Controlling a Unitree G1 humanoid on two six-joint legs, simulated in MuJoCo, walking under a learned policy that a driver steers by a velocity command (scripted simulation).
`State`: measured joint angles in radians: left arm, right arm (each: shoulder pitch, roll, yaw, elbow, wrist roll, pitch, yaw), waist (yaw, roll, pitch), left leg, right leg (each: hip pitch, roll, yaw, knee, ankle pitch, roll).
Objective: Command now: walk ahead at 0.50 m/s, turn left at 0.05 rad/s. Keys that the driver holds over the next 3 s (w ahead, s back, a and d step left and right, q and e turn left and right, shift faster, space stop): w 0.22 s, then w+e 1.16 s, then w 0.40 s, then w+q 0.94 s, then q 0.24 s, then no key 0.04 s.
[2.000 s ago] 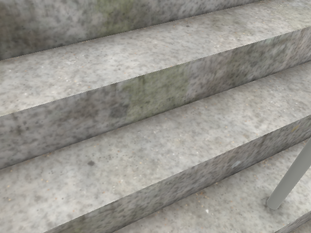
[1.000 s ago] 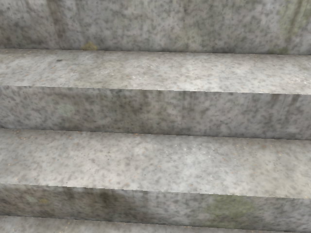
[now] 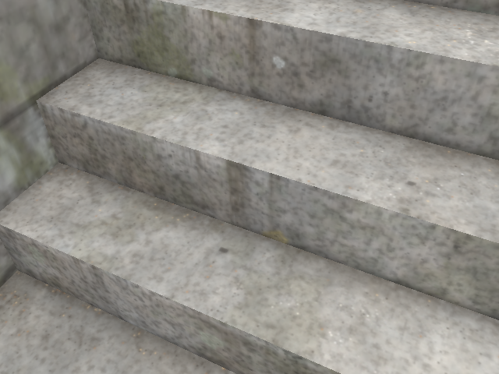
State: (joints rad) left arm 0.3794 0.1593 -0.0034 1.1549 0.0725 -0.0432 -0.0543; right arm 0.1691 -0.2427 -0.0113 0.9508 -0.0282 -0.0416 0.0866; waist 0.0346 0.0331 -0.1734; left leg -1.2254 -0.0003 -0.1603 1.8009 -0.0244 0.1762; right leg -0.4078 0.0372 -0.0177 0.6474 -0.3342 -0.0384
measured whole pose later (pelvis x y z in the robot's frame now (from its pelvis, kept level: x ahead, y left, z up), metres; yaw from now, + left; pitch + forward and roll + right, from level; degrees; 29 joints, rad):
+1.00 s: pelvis +0.34 +0.20 +0.19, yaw -33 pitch +2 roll -4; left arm -0.09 0.22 0.05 0.74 0.07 0.01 -0.08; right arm 0.42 -0.11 -0.02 1.00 -0.05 -0.07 0.10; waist -0.18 0.02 -0.10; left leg -0.83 -0.06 -0.18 1.49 -0.23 -0.02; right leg -0.47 -0.05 -0.16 0.70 -0.33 -0.10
